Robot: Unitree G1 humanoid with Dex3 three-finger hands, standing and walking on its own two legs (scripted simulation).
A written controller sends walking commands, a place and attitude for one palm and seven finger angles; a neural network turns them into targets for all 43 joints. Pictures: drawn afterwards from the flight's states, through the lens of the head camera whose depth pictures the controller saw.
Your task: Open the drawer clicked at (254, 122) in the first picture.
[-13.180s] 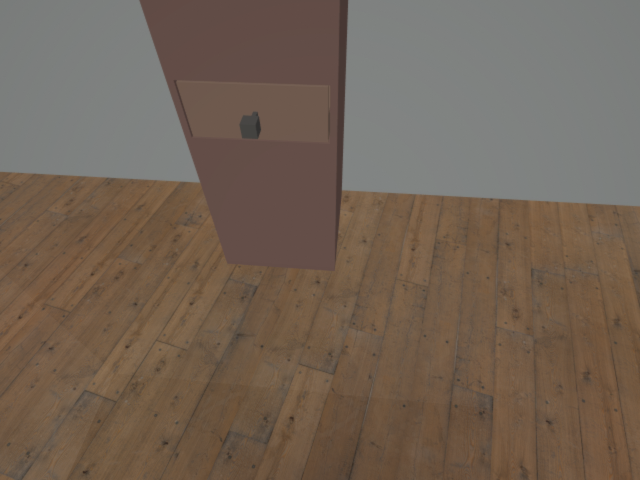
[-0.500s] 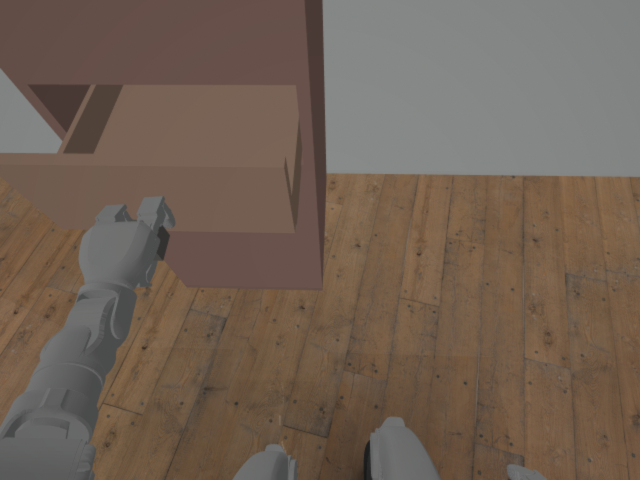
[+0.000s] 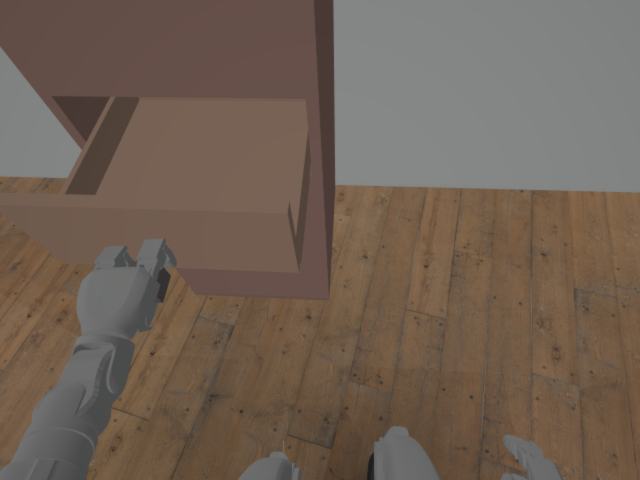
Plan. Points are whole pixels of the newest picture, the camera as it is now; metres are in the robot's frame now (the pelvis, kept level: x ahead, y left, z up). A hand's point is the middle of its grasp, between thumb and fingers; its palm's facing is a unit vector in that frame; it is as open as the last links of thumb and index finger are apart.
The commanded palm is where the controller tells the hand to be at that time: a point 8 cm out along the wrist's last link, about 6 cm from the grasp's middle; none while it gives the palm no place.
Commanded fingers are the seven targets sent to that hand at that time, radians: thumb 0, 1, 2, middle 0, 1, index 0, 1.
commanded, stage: pull the drawer open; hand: left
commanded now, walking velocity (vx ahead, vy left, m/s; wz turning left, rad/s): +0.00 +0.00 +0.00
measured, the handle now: (151, 268) +0.38 +0.26 -0.01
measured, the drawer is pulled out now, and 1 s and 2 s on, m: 0.21 0.30 0.30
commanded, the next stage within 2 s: open the thumb to release the handle in 0.86 s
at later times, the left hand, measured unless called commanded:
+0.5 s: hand (129, 350) +0.27 +0.26 -0.03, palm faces -0.03 -0.04 -1.00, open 7.9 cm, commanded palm +0.23 +0.28 +0.02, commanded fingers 0.00 0.90 0.90 -0.40 -1.35 -0.40 -1.35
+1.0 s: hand (121, 384) +0.23 +0.26 -0.03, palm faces -0.04 -0.04 -1.00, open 7.9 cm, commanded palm +0.21 +0.27 +0.02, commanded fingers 0.00 0.69 0.81 -0.38 -1.33 -0.38 -1.33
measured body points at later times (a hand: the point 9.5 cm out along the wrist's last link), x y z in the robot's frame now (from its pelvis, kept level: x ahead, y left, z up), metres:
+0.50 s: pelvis +0.02 +0.00 +0.00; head +0.11 -0.02 +0.44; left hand +0.27 +0.26 +0.03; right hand +0.18 -0.26 -0.12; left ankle -0.04 +0.11 -0.67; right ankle +0.07 -0.11 -0.67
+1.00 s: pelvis +0.02 +0.00 +0.00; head +0.10 -0.02 +0.44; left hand +0.23 +0.26 +0.03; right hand +0.21 -0.24 -0.12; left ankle -0.04 +0.11 -0.67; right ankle +0.07 -0.11 -0.67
